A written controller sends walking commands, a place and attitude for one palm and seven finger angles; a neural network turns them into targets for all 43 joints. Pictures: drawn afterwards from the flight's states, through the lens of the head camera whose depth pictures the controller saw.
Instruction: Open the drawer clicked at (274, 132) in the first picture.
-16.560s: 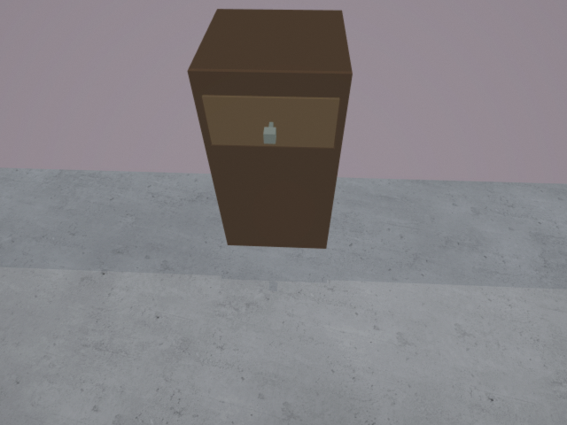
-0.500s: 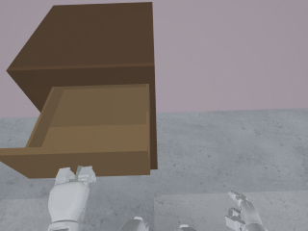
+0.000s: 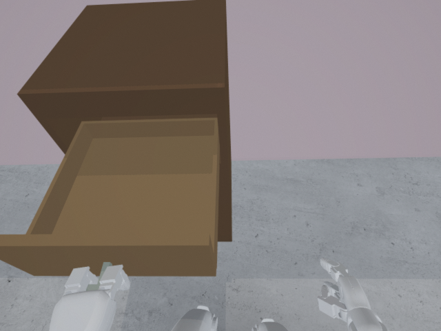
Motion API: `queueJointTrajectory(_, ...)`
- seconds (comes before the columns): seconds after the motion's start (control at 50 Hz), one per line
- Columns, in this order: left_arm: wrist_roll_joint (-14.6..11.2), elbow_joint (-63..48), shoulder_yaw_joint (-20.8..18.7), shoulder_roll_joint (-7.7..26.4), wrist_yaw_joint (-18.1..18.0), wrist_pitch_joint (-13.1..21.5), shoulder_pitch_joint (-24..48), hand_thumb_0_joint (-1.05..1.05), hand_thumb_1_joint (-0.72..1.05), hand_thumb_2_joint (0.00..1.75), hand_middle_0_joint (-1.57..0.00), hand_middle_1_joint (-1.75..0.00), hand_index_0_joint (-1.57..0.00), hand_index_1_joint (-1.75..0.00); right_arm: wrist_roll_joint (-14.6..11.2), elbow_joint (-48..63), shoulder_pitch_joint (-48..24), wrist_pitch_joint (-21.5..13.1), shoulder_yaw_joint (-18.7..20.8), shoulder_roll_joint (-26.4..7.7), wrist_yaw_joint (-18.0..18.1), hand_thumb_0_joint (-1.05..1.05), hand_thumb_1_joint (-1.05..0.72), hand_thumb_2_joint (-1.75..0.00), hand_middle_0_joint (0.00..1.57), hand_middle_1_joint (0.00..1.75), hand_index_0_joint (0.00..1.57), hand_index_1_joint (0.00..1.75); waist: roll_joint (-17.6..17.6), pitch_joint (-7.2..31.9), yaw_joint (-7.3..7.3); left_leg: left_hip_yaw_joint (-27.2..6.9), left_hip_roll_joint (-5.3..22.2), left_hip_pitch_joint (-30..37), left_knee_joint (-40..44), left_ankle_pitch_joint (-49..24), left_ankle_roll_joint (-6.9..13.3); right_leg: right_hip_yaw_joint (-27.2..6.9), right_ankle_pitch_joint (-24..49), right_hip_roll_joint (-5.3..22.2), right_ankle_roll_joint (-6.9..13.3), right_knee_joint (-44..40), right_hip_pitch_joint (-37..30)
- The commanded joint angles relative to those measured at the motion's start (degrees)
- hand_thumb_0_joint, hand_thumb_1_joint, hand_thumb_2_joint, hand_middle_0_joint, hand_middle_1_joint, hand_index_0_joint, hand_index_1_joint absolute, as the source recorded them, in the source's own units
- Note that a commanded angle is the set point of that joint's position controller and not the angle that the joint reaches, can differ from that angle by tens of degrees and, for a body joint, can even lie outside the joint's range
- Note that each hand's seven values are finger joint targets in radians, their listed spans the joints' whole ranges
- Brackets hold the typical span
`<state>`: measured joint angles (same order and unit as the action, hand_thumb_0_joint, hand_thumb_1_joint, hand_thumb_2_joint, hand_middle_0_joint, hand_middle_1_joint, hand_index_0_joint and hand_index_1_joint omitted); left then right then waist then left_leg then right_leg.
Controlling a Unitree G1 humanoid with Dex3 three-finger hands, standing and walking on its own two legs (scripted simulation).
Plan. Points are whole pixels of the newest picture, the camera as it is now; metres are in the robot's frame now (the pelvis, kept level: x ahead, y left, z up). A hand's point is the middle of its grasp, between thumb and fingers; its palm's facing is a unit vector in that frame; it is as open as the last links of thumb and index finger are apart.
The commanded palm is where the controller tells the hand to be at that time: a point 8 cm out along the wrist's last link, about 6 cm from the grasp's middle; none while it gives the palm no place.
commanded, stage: pull the drawer open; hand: left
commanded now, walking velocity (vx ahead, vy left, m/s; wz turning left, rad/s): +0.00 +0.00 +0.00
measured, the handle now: (101, 285) +0.20 +0.24 -0.02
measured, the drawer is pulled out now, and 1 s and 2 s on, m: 0.30 0.30 0.30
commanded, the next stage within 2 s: open the thumb to release the handle in 0.20 s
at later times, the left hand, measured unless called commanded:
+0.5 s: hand (96, 319) +0.15 +0.24 -0.03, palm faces -0.07 -0.08 -0.99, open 6.8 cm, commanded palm +0.12 +0.24 +0.02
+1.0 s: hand (98, 318) +0.15 +0.23 -0.04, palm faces -0.07 -0.11 -0.99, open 13.6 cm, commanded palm +0.14 +0.23 +0.02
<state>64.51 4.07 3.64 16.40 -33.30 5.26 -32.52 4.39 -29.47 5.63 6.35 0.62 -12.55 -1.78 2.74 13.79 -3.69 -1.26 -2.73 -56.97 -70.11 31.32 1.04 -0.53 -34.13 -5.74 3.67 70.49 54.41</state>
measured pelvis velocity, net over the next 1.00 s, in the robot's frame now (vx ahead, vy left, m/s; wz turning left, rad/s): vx -0.01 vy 0.00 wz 0.01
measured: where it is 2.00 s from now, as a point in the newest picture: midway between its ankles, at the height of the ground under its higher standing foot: outside the picture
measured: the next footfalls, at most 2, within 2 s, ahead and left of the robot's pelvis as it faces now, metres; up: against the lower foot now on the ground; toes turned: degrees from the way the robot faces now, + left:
none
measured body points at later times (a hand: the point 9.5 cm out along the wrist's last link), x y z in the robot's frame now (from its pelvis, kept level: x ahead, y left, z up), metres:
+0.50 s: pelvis +0.00 +0.00 -0.01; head +0.07 -0.03 +0.43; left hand +0.15 +0.24 +0.02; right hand +0.22 -0.22 -0.12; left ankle +0.02 +0.11 -0.63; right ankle +0.00 -0.09 -0.63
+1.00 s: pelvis -0.01 +0.00 +0.00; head +0.05 -0.02 +0.44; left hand +0.15 +0.24 +0.02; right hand +0.21 -0.22 -0.10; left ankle +0.02 +0.11 -0.63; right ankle +0.00 -0.09 -0.63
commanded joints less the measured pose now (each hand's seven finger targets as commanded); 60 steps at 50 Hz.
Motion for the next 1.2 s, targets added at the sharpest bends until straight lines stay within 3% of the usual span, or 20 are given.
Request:
queueJointTrajectory(0.0, -0.9, -12.3, -5.6, 8.3, -2.4, 1.8, -6.9, 0.00, 0.90, 0.90, -0.40, -1.35, -0.40, -1.35, 0.0, 10.0, -6.3, -3.2, 1.7, -5.2, 0.5, 0.00, -0.90, -0.90, 0.20, 0.30, 0.20, 0.30, -2.1, 8.3, -0.70, -0.4, -0.6, 12.1, 6.8, -13.1, 1.7, -3.2, 17.0, 2.3, 0.7, -12.9, -3.1)
queueJointTrajectory(0.04, -1.6, -12.0, -7.4, 9.7, -2.1, 2.3, -9.5, 0.00, 0.90, 0.90, -0.40, -1.35, -0.40, -1.35, -0.1, 10.1, -6.4, -3.4, 1.6, -5.0, 0.4, 0.00, -0.90, -0.90, 0.20, 0.30, 0.20, 0.30, -2.5, 9.4, -1.64, -0.1, -0.8, 11.4, 6.4, -12.8, 1.6, -4.1, 16.7, 2.4, 0.7, -12.9, -3.8)
queueJointTrajectory(0.08, -1.8, -12.6, -7.7, 9.8, -1.9, 2.5, -10.0, 0.00, 0.90, 0.90, -0.40, -1.35, -0.40, -1.35, -0.1, 10.1, -6.5, -3.1, 1.7, -5.0, 0.4, 0.00, -0.90, -0.90, 0.20, 0.30, 0.20, 0.30, -3.1, 9.1, -1.47, -0.1, -0.7, 10.6, 6.1, -12.7, 1.6, -4.5, 17.5, 2.4, 0.6, -12.9, -3.8)
queueJointTrajectory(0.16, -2.1, -13.1, -7.7, 9.3, -1.7, 2.7, -14.2, 0.00, 0.90, 0.90, -0.40, -1.35, -0.40, -1.35, -0.3, 10.5, -6.5, -2.9, 1.6, -4.7, 0.2, 0.00, -0.90, -0.90, 0.20, 0.30, 0.20, 0.30, -0.6, 8.5, -2.11, 0.0, -0.7, 10.4, 6.6, -13.7, 1.7, -3.7, 19.1, 2.1, 1.0, -12.5, -5.3)
queueJointTrajectory(0.24, -2.3, -13.9, -8.7, 9.9, -1.5, 3.5, -16.8, 0.00, 0.90, 0.90, -0.40, -1.35, -0.40, -1.35, -0.1, 10.5, -6.6, -2.9, 1.5, -4.4, -0.2, 0.00, -0.90, -0.90, 0.20, 0.30, 0.20, 0.30, -1.0, 10.3, -2.65, 0.1, -0.9, 11.0, 6.2, -15.8, 1.5, -4.4, 21.9, 2.1, 1.0, -11.7, -5.5)
queueJointTrajectory(0.26, -2.3, -13.4, -8.7, 9.5, -1.6, 3.7, -17.6, 0.00, 0.90, 0.90, -0.40, -1.35, -0.40, -1.35, -0.1, 10.4, -6.3, -2.9, 1.7, -4.4, -0.1, 0.00, -0.90, -0.90, 0.20, 0.30, 0.20, 0.30, -1.3, 9.5, -2.36, 0.0, -0.7, 10.5, 6.2, -16.2, 1.7, -3.7, 23.3, 2.0, 1.0, -11.5, -6.1)
queueJointTrajectory(0.28, -0.7, -13.9, -12.3, 15.0, -2.9, 4.0, -1.2, 0.00, 0.90, 0.90, -0.40, -1.35, -0.40, -1.35, 0.3, 8.7, -6.2, -2.0, 1.9, -5.8, 0.4, 0.00, -0.90, -0.90, 0.20, 0.30, 0.20, 0.30, -3.3, 8.1, 0.96, -0.8, -0.3, 8.9, 3.8, -14.3, 1.7, -5.3, 21.1, 2.2, 0.5, -10.9, -0.5)
queueJointTrajectory(0.3, -0.2, -13.2, -12.2, 13.0, -3.6, 4.5, -2.3, 0.00, 0.83, 0.87, -0.40, -1.34, -0.40, -1.34, 0.6, 8.7, -5.6, -2.4, 2.1, -5.3, 0.8, 0.00, -0.90, -0.90, 0.20, 0.30, 0.20, 0.30, -1.1, 9.2, -0.31, -0.4, -0.4, 8.0, 3.8, -13.5, 1.7, -4.1, 20.2, 2.3, 0.2, -10.4, -2.2)
queueJointTrajectory(0.36, -0.6, -10.4, -12.5, 12.1, -3.9, 4.9, -5.9, 0.00, 0.62, 0.78, -0.38, -1.32, -0.38, -1.32, 0.4, 8.7, -5.3, -3.1, 2.3, -5.2, 0.9, 0.00, -0.90, -0.90, 0.20, 0.30, 0.20, 0.30, -0.6, 9.1, -0.87, -0.6, -0.4, 8.7, 4.1, -14.1, 1.7, -3.1, 20.0, 2.0, 0.7, -10.3, -1.7)
queueJointTrajectory(0.44, -2.0, -12.1, -13.1, 12.6, -4.3, 3.9, -4.7, 0.00, 0.34, 0.66, -0.36, -1.29, -0.36, -1.29, 0.3, 8.4, -5.0, -2.8, 2.7, -5.5, 1.0, 0.00, -0.90, -0.90, 0.20, 0.30, 0.20, 0.30, -0.9, 13.8, -0.88, -0.5, -0.5, 10.7, 4.1, -15.3, 1.6, -3.4, 20.9, 2.0, 0.5, -10.2, -2.6)
queueJointTrajectory(0.54, -3.2, -10.5, -9.2, 9.6, -3.0, 1.9, -4.9, 0.00, -0.01, 0.51, -0.33, -1.25, -0.33, -1.25, -0.2, 8.5, -5.0, -2.7, 2.6, -5.6, 1.3, 0.00, -0.90, -0.90, 0.20, 0.30, 0.20, 0.30, -3.8, 12.5, 0.16, -0.3, -0.3, 10.2, 5.3, -14.1, 1.9, -2.5, 20.2, 2.3, -0.1, -11.7, -4.2)
queueJointTrajectory(0.56, -3.4, -10.1, -8.2, 9.0, -2.6, 1.7, -3.8, 0.00, -0.08, 0.48, -0.33, -1.24, -0.33, -1.24, -0.5, 8.5, -4.7, -2.6, 2.9, -5.7, 1.5, 0.00, -0.90, -0.90, 0.20, 0.30, 0.20, 0.30, -4.8, 10.1, 0.83, -0.6, -0.1, 9.7, 5.7, -13.2, 2.1, -2.4, 19.9, 2.1, 0.0, -12.5, -4.3)
queueJointTrajectory(0.68, -1.9, -9.5, -7.8, 10.7, -2.5, 1.5, -0.5, 0.00, -0.50, 0.30, -0.30, -1.20, -0.30, -1.20, -0.5, 8.4, -4.9, -2.6, 2.3, -5.7, 1.7, 0.00, -0.90, -0.90, 0.20, 0.30, 0.20, 0.30, -4.4, 9.4, 0.76, -0.2, -0.1, 9.2, 6.1, -10.5, 2.2, -2.7, 15.0, 2.6, -0.2, -13.7, -3.4)
queueJointTrajectory(0.74, -1.6, -8.7, -8.5, 11.3, -2.6, 2.0, -1.0, 0.00, -0.50, 0.30, -0.30, -1.20, -0.30, -1.20, -0.5, 8.5, -5.0, -2.7, 2.0, -5.7, 1.8, 0.00, -0.90, -0.90, 0.20, 0.30, 0.20, 0.30, -2.2, 8.9, 0.21, -0.1, -0.2, 9.3, 6.5, -10.2, 2.1, -3.0, 14.0, 2.5, 0.1, -13.8, -3.4)
queueJointTrajectory(0.82, -2.0, -9.7, -8.6, 11.5, -2.7, 1.9, 1.3, 0.00, -0.50, 0.30, -0.30, -1.20, -0.30, -1.20, -0.5, 8.6, -4.8, -3.0, 2.2, -5.9, 1.8, 0.00, -0.90, -0.90, 0.20, 0.30, 0.20, 0.30, -1.5, 8.5, 0.99, -0.3, 0.0, 10.2, 6.7, -9.8, 2.4, -3.1, 13.4, 2.4, 0.3, -14.7, -3.4)
queueJointTrajectory(0.84, -1.9, -9.2, -8.9, 11.7, -2.8, 2.0, 0.1, 0.00, -0.50, 0.30, -0.30, -1.20, -0.30, -1.20, -0.5, 8.5, -4.9, -2.9, 2.1, -5.8, 1.7, 0.00, -0.90, -0.90, 0.20, 0.30, 0.20, 0.30, -1.1, 8.9, 0.28, -0.2, -0.2, 10.2, 6.7, -9.7, 2.2, -3.2, 12.6, 2.4, 0.2, -14.5, -3.1)
queueJointTrajectory(0.88, -2.1, -8.6, -4.8, 8.0, -2.3, 1.8, 1.3, 0.00, -0.50, 0.30, -0.30, -1.20, -0.30, -1.20, -0.3, 8.5, -4.7, -3.1, 2.2, -5.9, 1.4, 0.00, -0.90, -0.90, 0.20, 0.30, 0.20, 0.30, -1.9, 8.5, 1.45, -0.5, -0.1, 10.1, 6.5, -9.9, 2.2, -2.7, 13.3, 2.5, 0.1, -14.4, -2.2)
queueJointTrajectory(1.0, -1.2, -9.1, -5.6, 9.6, -3.0, 1.7, 5.0, 0.00, -0.50, 0.30, -0.30, -1.20, -0.30, -1.20, -0.2, 8.4, -4.7, -3.2, 2.6, -6.2, 1.4, 0.00, -0.90, -0.90, 0.20, 0.30, 0.20, 0.30, -1.2, 9.1, 1.51, -0.5, 0.2, 10.7, 6.5, -9.5, 2.3, -2.2, 12.1, 2.5, 0.2, -14.3, -1.3)
queueJointTrajectory(1.02, -1.1, -8.8, -7.6, 11.2, -3.3, 1.6, 4.3, 0.00, -0.50, 0.30, -0.30, -1.20, -0.30, -1.20, -0.2, 8.7, -4.4, -3.1, 2.3, -6.3, 1.4, 0.00, -0.90, -0.90, 0.20, 0.30, 0.20, 0.30, -1.1, 9.6, 1.00, -0.8, 0.2, 10.9, 7.1, -10.2, 2.2, -2.0, 12.4, 2.2, 0.5, -13.8, -1.8)
queueJointTrajectory(1.18, -1.3, -7.2, -5.0, 8.9, -3.5, -1.1, 6.4, 0.00, -0.50, 0.30, -0.30, -1.20, -0.30, -1.20, -0.7, 8.5, -4.1, -2.8, 2.6, -6.3, 1.4, 0.00, -0.90, -0.90, 0.20, 0.30, 0.20, 0.30, -2.8, 10.0, 1.55, -0.5, 0.4, 11.7, 8.0, -10.6, 2.1, -1.5, 13.2, 2.2, 0.0, -14.4, -2.8)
